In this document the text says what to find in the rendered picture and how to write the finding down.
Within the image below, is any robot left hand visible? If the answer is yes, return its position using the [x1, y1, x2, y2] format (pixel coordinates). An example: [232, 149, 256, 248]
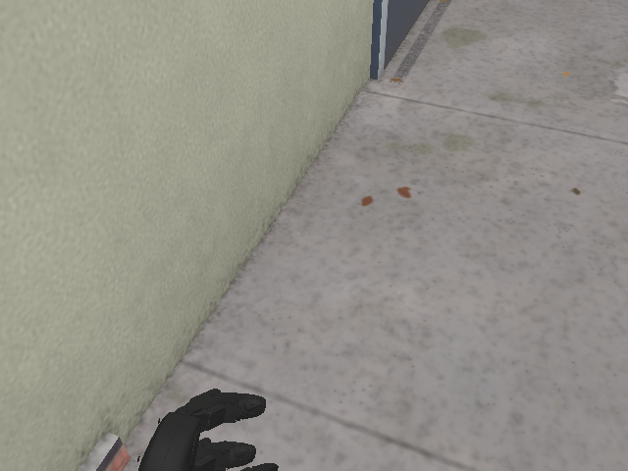
[137, 389, 279, 471]

